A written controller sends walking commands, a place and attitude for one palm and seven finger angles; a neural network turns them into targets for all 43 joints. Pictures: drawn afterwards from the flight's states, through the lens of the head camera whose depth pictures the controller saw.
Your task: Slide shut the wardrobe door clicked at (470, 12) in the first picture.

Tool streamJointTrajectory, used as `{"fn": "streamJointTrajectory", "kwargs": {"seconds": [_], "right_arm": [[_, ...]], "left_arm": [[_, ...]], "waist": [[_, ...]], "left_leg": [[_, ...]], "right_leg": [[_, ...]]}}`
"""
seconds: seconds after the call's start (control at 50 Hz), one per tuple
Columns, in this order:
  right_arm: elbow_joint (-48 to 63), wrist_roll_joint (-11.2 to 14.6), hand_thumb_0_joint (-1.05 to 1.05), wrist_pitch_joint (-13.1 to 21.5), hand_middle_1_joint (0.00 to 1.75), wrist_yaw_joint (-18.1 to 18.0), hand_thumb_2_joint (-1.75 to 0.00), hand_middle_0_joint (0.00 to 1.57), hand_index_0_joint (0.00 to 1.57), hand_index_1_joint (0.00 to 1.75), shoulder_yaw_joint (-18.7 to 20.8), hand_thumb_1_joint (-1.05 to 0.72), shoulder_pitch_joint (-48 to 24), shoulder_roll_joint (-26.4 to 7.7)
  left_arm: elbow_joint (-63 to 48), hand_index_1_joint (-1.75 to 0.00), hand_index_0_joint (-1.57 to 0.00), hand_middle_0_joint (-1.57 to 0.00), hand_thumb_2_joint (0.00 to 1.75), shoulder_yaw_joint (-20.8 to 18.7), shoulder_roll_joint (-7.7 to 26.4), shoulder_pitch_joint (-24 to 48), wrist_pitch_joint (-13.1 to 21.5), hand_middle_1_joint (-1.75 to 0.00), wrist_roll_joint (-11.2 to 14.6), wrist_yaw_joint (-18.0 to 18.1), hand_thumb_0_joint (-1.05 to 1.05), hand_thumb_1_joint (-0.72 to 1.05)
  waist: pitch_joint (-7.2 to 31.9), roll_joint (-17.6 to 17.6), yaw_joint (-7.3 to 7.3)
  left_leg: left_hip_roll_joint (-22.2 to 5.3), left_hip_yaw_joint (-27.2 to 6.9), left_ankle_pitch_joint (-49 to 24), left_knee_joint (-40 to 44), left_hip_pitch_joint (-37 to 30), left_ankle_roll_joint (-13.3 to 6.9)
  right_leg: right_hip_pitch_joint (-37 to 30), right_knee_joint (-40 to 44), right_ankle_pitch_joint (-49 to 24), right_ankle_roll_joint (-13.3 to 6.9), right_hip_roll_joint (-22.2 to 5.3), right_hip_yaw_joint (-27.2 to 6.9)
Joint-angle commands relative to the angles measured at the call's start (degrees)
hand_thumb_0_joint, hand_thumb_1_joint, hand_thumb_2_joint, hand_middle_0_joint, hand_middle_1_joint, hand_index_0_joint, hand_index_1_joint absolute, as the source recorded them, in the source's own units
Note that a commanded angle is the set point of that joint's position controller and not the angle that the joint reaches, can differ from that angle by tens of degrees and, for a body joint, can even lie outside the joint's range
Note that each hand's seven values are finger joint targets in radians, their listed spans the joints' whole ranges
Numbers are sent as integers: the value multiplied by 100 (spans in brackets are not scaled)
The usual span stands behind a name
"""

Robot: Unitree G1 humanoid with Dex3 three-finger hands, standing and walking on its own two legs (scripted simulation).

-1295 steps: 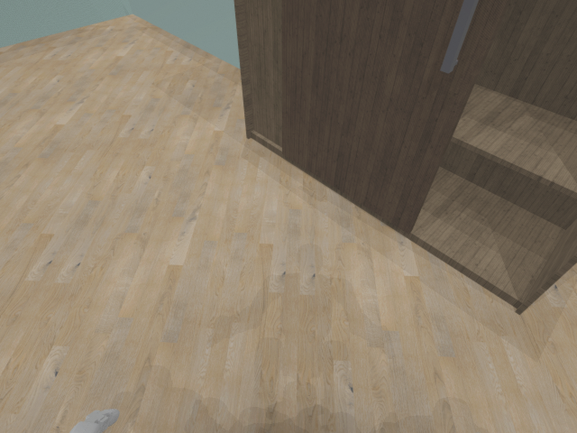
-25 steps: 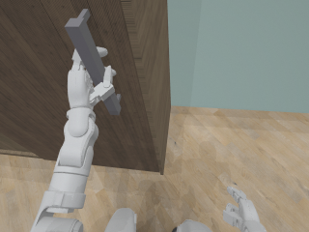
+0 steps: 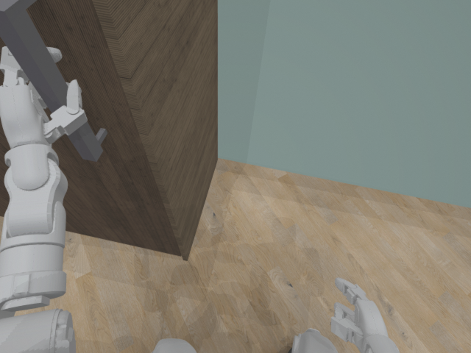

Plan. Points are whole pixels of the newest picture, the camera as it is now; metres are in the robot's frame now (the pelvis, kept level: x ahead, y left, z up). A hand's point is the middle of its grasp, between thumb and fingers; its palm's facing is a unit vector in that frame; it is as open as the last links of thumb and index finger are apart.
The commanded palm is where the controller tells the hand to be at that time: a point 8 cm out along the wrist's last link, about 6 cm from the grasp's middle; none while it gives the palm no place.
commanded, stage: stop walking and hold the door there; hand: left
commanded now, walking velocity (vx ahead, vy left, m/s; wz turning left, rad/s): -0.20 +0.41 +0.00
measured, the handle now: (67, 89) +0.39 +0.36 +0.16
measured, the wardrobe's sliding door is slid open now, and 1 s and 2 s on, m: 0.00 0.00 0.00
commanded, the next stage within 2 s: none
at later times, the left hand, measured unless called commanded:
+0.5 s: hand (67, 108) +0.35 +0.34 +0.16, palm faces +0.64 -0.72 -0.26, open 7.1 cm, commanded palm +0.30 +0.36 +0.15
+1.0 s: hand (67, 108) +0.35 +0.34 +0.16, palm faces +0.60 -0.75 -0.28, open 6.7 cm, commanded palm +0.30 +0.36 +0.15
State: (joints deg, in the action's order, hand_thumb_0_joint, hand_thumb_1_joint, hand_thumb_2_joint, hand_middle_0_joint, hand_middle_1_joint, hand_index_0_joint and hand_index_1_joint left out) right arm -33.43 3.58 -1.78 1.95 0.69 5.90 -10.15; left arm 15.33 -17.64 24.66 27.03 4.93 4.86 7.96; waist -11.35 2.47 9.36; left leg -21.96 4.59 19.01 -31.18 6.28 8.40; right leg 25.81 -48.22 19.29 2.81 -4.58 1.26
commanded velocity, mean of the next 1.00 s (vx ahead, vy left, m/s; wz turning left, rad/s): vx -0.05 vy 0.10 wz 0.00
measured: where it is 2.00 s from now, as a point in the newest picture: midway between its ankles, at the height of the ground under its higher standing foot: outside the picture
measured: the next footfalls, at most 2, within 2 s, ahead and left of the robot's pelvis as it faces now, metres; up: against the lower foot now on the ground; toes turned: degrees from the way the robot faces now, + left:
right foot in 0.04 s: +0.14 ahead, -0.21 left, +0.00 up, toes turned -6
left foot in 0.36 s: +0.09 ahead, +0.08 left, +0.00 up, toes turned -10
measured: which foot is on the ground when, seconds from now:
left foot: down 0.00-0.06, up 0.08-0.34, down 0.36-1.00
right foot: up 0.00-0.02, down 0.04-0.38, up 0.40-0.58, down 0.60-1.00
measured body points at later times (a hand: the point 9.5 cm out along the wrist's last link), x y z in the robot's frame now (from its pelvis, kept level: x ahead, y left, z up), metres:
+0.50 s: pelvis +0.01 -0.03 +0.00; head -0.01 -0.02 +0.45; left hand +0.32 +0.37 +0.18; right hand +0.09 -0.34 -0.08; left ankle +0.08 +0.08 -0.73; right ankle +0.03 -0.17 -0.69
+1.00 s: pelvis +0.00 -0.02 +0.02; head -0.02 -0.01 +0.46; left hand +0.32 +0.38 +0.18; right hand +0.09 -0.31 -0.07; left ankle +0.05 +0.09 -0.73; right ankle -0.01 -0.14 -0.73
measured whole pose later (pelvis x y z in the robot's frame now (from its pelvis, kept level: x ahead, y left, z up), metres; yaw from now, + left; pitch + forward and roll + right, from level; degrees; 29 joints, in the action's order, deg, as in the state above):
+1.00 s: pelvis +0.00 -0.02 +0.02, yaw -10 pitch -2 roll -1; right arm -40.8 3.1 4.6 -5.5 0.3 13.9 -15.9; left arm 35.6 -31.9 34.8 12.3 9.0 1.9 8.6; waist 1.5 0.6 -0.3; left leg -0.5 -0.8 11.2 -26.5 13.4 -0.1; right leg 10.6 -24.5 11.9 0.3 -0.3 2.2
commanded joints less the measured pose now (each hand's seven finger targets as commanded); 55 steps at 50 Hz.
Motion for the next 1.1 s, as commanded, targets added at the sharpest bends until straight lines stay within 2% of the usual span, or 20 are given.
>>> {"fn": "streamJointTrajectory", "kwargs": {"seconds": [0.0, 0.04, 0.06, 0.08, 0.1, 0.16, 0.26, 0.32, 0.36, 0.42, 0.48, 0.54, 0.58, 0.62, 0.64, 0.68, 0.76, 0.8, 0.94, 1.08], "right_arm": [[393, 22, 0, 432, 30, -118, -90, 20, 20, 30, 462, -90, 160, -1228], [452, -46, 0, 514, 30, -227, -90, 20, 20, 30, 316, -90, -12, -950], [404, -107, 0, 517, 30, -328, -90, 20, 20, 30, 199, -90, -16, -917], [368, -82, 0, 500, 30, -430, -90, 20, 20, 30, 334, -90, 152, -1327], [405, -37, 0, 535, 30, -476, -90, 20, 20, 30, 284, -90, -188, -1254], [198, -93, 0, 615, 30, -531, -90, 20, 20, 30, 330, -90, -55, -1329], [47, -79, 0, 698, 30, -579, -90, 20, 20, 30, 419, -90, 24, -1442], [-9, -87, 0, 741, 30, -650, -90, 20, 20, 30, 427, -90, 159, -1533], [129, -97, 0, 790, 30, -726, -90, 20, 20, 30, 470, -90, 248, -1665], [165, -80, 0, 819, 30, -795, -90, 20, 20, 30, 398, -90, 384, -1424], [45, -38, 0, 925, 30, -813, -90, 20, 20, 30, 363, -90, 601, -1464], [94, -71, 0, 1035, 30, -789, -90, 20, 20, 30, 275, -90, 670, -1495], [16, -145, 0, 1023, 30, -765, -90, 20, 20, 30, 281, -90, 682, -1536], [-34, -135, 0, 1045, 30, -759, -90, 20, 20, 30, 365, -90, 763, -1547], [-123, -87, 0, 1051, 30, -759, -90, 20, 20, 30, 391, -90, 779, -1557], [-230, -134, 0, 1101, 30, -734, -90, 20, 20, 30, 266, -90, 678, -1469], [-165, -114, 0, 1041, 30, -751, -90, 20, 20, 30, 297, -90, 559, -1531], [-173, -49, 0, 946, 30, -766, -90, 20, 20, 30, 266, -90, 540, -1441], [-31, -56, 0, 879, 30, -798, -90, 20, 20, 30, 251, -90, 492, -1467], [46, -69, 0, 859, 30, -796, -90, 20, 20, 30, 249, -90, 454, -1489]], "left_arm": [[-673, -140, -45, -45, 90, -771, 2174, 1650, 686, -140, -478, -222, 0, 90], [-260, -140, -45, -45, 90, -1589, 3204, 1119, 695, -140, -600, -125, 0, 90], [227, -140, -45, -45, 90, -1887, 3334, 628, 571, -140, -637, -50, 0, 90], [167, -140, -45, -45, 90, -2414, 3805, 731, 548, -140, -562, -49, 0, 90], [27, -140, -45, -45, 90, -2440, 3675, 807, 604, -140, -424, -20, 0, 90], [908, -140, -45, -45, 90, -2942, 3695, -114, 771, -140, -476, 30, 0, 90], [859, -140, -45, -45, 90, -2394, 3204, -17, 823, -140, -547, -18, 0, 90], [556, -140, -45, -45, 90, -1998, 2899, -55, 938, -140, -563, 12, 0, 90], [106, -140, -45, -45, 90, -1872, 2834, -75, 962, -140, -513, 87, 0, 90], [356, -140, -45, -45, 90, -1915, 3091, -276, 788, -140, -574, 157, 0, 90], [349, -140, -45, -45, 90, -1980, 3141, -321, 702, -140, -560, 182, 0, 90], [392, -140, -45, -45, 90, -1655, 2855, -238, 600, -140, -514, 155, 0, 90], [890, -140, -45, -45, 90, -1799, 3057, -521, 521, -140, -528, 132, 0, 90], [877, -140, -45, -45, 90, -2170, 3518, 17, 553, -140, -503, 149, 0, 90], [871, -140, -45, -45, 90, -1912, 3177, 300, 574, -140, -452, 131, 0, 90], [1042, -140, -45, -45, 90, -1634, 2724, 351, 591, -140, -416, 99, 0, 90], [932, -140, -45, -45, 90, -1973, 3096, -307, 682, -140, -466, 120, 0, 90], [1211, -140, -45, -45, 90, -1589, 2668, -607, 589, -140, -447, 22, 0, 90], [1232, -140, -45, -45, 90, -1571, 2764, -364, 581, -140, -431, 88, 0, 90], [1485, -140, -45, -45, 90, -1509, 2794, -175, 587, -140, -468, 98, 0, 90]], "waist": [[2678, 1713, -877], [3000, -830, -792], [2946, -704, -807], [2836, -2159, -733], [2673, -2273, -686], [2656, -1704, -752], [2370, -1483, -901], [1893, 270, -1076], [1667, 2121, -928], [1271, 1731, -943], [1410, 1045, -898], [1643, 1175, -958], [1642, 575, -1004], [1821, -729, -1117], [1767, -1201, -1078], [1756, -934, -1158], [1971, 412, -969], [1945, 371, -979], [1575, 362, -1014], [1572, 353, -1009]], "left_leg": [[1135, 704, -2907, -2099, -356, -1044], [1898, 176, 1418, -3948, 2102, -773], [1871, -423, 1419, -4389, 2095, -809], [1925, -805, 1141, -4630, 2111, -776], [1909, -1076, 952, -4696, 2241, -757], [1962, -968, 1040, -3273, 1903, -787], [1878, -969, 736, -1556, 672, -995], [1789, -948, -358, 487, -95, -931], [807, -2080, 94, 1986, 998, -1416], [738, -2113, 1415, 2280, 2282, -1825], [1066, -1276, 789, 1701, 1451, -1580], [1301, -1268, 1419, 1534, 1226, -1242], [1628, -877, 988, 755, 1423, -1043], [2090, -587, 472, -560, 1104, -877], [2123, -772, 187, -1033, 1123, -895], [2020, -863, -27, -672, 923, -951], [1365, -1504, -1924, 981, 390, -1181], [1392, -1294, -1798, 862, 552, -1129], [1515, -1242, -92, 1416, 862, -1031], [1658, -1055, 80, 1237, 1014, -1028]], "right_leg": [[-2232, 2662, -2282, -95, 696, 728], [-4069, 2233, -6099, -821, -1058, -1644], [-3580, 2426, -5806, -850, -1454, -1997], [-3007, 2545, -4868, -784, -1311, -2416], [-2950, 2410, -4368, -862, -1454, -2379], [-2550, 2202, -3926, -860, -1487, -1377], [-995, 2885, -2335, -779, -1686, -1435], [-108, 2179, -607, -505, -828, -737], [-435, 267, 811, -255, 287, 35], [-736, -1211, 473, -171, 231, -347], [-918, 574, 451, -81, 196, 150], [-1705, 2331, 80, -153, 335, 393], [-2063, 3041, -422, -371, -49, -159], [-1228, 3466, -114, -842, -992, -1573], [-1099, 3536, -168, -1015, -1214, -1869], [-1101, 3261, -629, -978, -1132, -1387], [-1574, 2237, -1469, -275, 6, -311], [-1712, 2489, -1388, -216, 60, -351], [-1591, 2786, -556, -268, 107, -368], [-1558, 3012, -384, -296, -21, -459]]}}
